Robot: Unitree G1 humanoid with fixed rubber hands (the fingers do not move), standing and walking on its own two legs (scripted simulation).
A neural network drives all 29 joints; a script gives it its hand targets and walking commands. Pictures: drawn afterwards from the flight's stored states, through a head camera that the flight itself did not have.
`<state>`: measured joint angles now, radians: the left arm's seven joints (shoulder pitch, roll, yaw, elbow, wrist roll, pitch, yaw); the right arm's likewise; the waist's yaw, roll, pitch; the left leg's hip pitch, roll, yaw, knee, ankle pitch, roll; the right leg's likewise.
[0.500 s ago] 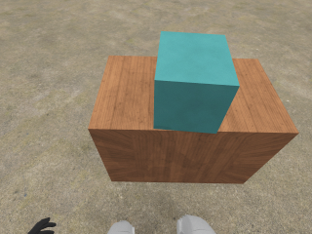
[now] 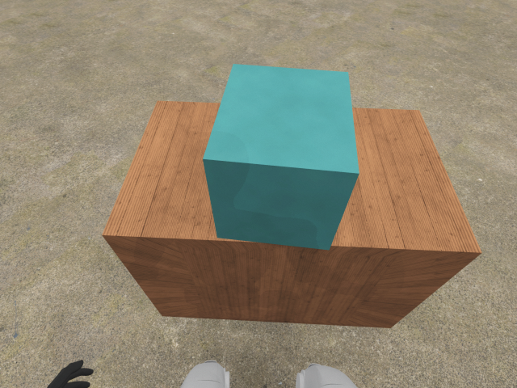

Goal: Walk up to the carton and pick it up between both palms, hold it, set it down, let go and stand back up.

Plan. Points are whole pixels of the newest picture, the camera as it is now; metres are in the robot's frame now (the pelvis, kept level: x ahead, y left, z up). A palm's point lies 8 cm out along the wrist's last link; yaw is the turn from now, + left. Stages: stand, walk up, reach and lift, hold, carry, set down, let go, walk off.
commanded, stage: walk up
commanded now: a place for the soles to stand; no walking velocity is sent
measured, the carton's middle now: (281, 156) +0.56 -0.01 -0.02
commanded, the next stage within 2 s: none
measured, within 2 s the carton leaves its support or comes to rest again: neither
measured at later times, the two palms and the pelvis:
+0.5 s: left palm out of the picture +0.12 +0.31 -0.05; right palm out of the picture +0.11 -0.37 -0.07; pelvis +0.03 -0.03 +0.01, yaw +1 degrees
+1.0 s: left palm (65, 364) +0.16 +0.32 -0.06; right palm out of the picture +0.11 -0.36 -0.05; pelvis +0.05 -0.01 +0.01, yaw +0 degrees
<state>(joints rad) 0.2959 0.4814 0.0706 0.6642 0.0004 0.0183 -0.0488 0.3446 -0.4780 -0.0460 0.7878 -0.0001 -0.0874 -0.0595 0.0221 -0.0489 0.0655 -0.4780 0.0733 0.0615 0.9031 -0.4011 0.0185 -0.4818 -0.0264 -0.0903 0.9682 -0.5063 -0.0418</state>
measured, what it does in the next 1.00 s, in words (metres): lifts its right foot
